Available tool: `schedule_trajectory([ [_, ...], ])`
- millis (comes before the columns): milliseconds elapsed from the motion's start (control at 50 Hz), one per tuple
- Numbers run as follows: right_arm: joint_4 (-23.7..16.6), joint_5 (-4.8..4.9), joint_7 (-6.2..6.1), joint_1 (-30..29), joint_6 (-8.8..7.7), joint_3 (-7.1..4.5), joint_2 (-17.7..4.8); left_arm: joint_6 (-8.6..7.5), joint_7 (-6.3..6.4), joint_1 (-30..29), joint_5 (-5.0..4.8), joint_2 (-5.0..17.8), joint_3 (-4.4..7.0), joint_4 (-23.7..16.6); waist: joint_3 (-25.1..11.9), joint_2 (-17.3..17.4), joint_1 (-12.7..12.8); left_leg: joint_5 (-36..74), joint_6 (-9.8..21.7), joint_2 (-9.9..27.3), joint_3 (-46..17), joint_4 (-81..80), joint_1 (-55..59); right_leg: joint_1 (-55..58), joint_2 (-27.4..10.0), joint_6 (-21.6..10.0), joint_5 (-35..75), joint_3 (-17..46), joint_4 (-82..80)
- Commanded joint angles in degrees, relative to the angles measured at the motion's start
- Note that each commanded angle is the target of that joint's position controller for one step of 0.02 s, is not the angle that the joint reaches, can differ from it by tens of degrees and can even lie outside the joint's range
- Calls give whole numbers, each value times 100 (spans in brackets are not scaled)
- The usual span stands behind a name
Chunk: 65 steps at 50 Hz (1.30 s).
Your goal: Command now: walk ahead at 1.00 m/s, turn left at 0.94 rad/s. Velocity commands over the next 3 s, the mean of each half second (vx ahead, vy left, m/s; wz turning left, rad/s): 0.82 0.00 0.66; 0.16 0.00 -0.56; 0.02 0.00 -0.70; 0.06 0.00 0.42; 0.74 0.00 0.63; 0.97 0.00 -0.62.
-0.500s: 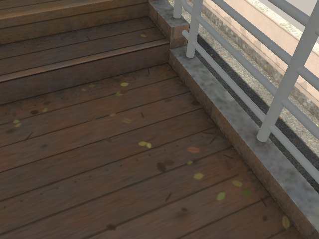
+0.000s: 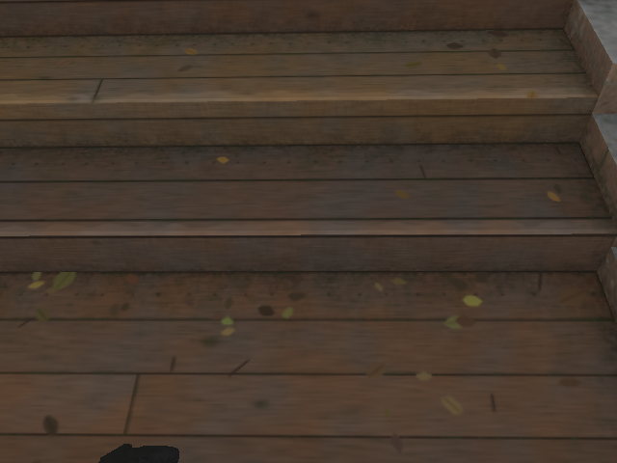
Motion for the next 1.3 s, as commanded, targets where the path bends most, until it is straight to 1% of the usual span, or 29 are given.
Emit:
schedule_trajectory([
  [20,-562,14,-24,-375,-287,-124,-810,159,-27,-336,4,741,110,-619,480,-441,329,693,952,1605,-2441,-1947,-594,-570,-179,161,209,-330,-1226],
  [80,-510,64,7,-383,-289,-141,-850,146,-132,-959,-131,636,2,-751,431,9,73,1795,517,1145,-1900,-1857,-835,433,76,126,2060,-512,-2965],
  [140,-385,133,26,-170,-244,-228,-1048,108,-147,-1235,-227,700,-18,-729,255,128,-199,2675,246,1272,-2062,-1577,-192,1138,409,-17,2762,-557,-3965],
  [200,-380,15,2,-275,-259,-267,-1323,40,18,-258,-182,1237,199,-448,-404,245,250,4697,-74,1369,-2137,-66,829,2173,792,-210,1661,-593,-4448],
  [220,-368,-13,34,-455,-286,-266,-1356,-1,87,832,-191,1429,338,-193,-969,196,884,4872,-220,1305,-1970,1210,636,3316,700,-321,1518,-647,-4394],
  [240,-492,-66,39,-615,-374,-168,-974,-26,194,2096,-147,1739,497,42,-1707,55,1455,3849,-347,1114,-1691,2869,-160,4726,-50,-494,394,84,-4125],
  [260,-651,123,38,145,-395,80,12,-46,191,2238,96,2181,593,132,-2467,-1900,870,-1086,-520,353,-1081,4778,-1862,6153,-1727,-1102,-1381,3087,-4944],
  [280,-716,57,12,126,-367,151,-296,-9,91,1802,5,2045,614,127,-2353,-2207,682,-1049,-468,515,-781,5385,-2714,5801,-1958,-1462,-1969,5047,-5990],
  [300,-607,-58,-8,-559,-291,91,-616,-2,44,1150,-59,1430,500,64,-1169,-1210,649,-476,-481,924,-648,5256,-2891,4894,-1584,-1382,-1181,3839,-5927],
  [320,-623,-117,31,-968,-252,93,-639,-3,-2,973,-94,1102,424,174,-652,-436,631,-222,-572,1097,-534,5010,-2725,4146,-1322,-1364,664,2701,-5689],
  [380,-834,-178,144,-1321,-100,175,-294,-154,-71,1567,-200,786,290,800,-335,-514,391,-706,-763,1181,-614,4373,-2564,3478,-986,-1254,4635,1167,-5552],
  [480,-1064,-190,316,-1662,-70,398,-11,-195,-142,859,-321,1143,318,970,-187,-810,-88,763,-870,1171,-138,1278,-903,1965,-273,-882,5153,-440,-6165],
  [580,-744,-318,172,-1436,-163,345,-366,-108,-182,1403,-473,1421,426,1269,-228,-311,-140,2299,-700,1052,52,-29,660,2092,-16,-635,4860,-132,-5189],
  [600,-652,-373,67,-1138,-248,286,-612,-74,-143,1534,-489,1385,423,1260,-323,-85,-210,3026,-658,1300,-61,-194,1086,1973,245,-475,4391,-144,-4314],
  [620,-680,-444,-33,-792,-308,241,-942,-62,-94,1728,-525,1183,372,1054,-914,628,-213,5996,-479,2577,-975,242,2083,1282,629,-328,2030,-344,-2953],
  [640,-887,-300,-50,-708,-254,201,-998,72,35,2786,-702,671,255,1083,-2358,1713,67,8588,404,4265,-2148,543,3034,847,1103,-268,-1844,-505,-929],
  [660,-929,29,-56,-770,-142,217,-716,247,136,2656,-541,1215,395,1191,-2546,923,-18,7972,439,3980,-1970,378,2669,792,966,-328,-1691,-277,-585],
  [680,-959,70,-104,-1130,-94,282,-455,338,131,2415,-446,1207,435,1159,-1951,688,159,6645,332,3677,-1576,55,2143,563,773,-279,-1325,-284,-499],
  [740,-935,17,-288,-1656,-40,341,-220,615,57,1996,-237,1040,478,1085,-689,732,464,4784,50,3168,-716,-806,565,694,497,-15,-576,-478,-559],
  [880,-892,-121,-304,-1946,-8,235,-276,976,-153,1120,-237,743,464,496,-471,884,583,1908,-2,3138,428,-1285,-255,1108,143,-87,193,-691,-1870],
  [1000,-754,-81,-190,-1654,137,29,-682,909,-266,797,-271,929,506,175,-433,632,454,576,-528,3304,972,-418,-273,2257,457,-429,275,-1187,-3923],
  [1020,-802,196,-305,-2045,193,-44,-680,933,-83,805,-499,1279,685,152,-230,130,525,-182,-722,3138,816,-149,-647,2257,435,-668,752,-905,-4126],
  [1040,-777,105,-348,-1908,256,9,-489,917,84,1080,-474,1713,798,122,-43,-1138,571,-924,-1214,2599,1380,1328,-1296,2554,-277,-1102,1923,352,-5114],
  [1060,-1203,-42,-420,-2284,261,60,-350,849,189,1029,-332,2306,899,-115,173,-2457,538,-2245,-1710,1399,1119,2879,-2928,2688,-1415,-2253,2271,2928,-5867],
  [1080,-1290,-81,-447,-2811,223,1,-512,678,171,1195,-196,2101,866,-126,-170,-1572,869,-2213,-1622,1320,-2,3851,-3111,2703,-1443,-2447,1902,2978,-6059],
  [1100,-1251,30,-426,-2626,193,-29,-509,546,160,893,-217,2056,845,-179,-210,-1350,592,-1612,-1473,1386,-323,3882,-3225,2747,-1210,-2131,1584,2557,-6033],
  [1140,-1002,-35,-456,-2298,142,-127,-685,542,203,46,-455,1728,768,-439,-307,-717,217,-640,-1406,1471,-439,3576,-3101,2614,-774,-1464,1703,1892,-5693],
  [1220,-982,-36,-346,-2229,93,-49,-329,654,333,109,-449,1551,703,-543,-816,-501,169,-114,-1543,1091,-480,3207,-2495,2519,-320,-1316,2708,1625,-5333],
  [1300,-907,-3,-321,-2273,150,-6,-348,689,317,140,-384,1478,656,-611,-908,-714,324,-17,-1708,1116,-471,2578,-2380,2761,-339,-1314,2675,1700,-5191],
])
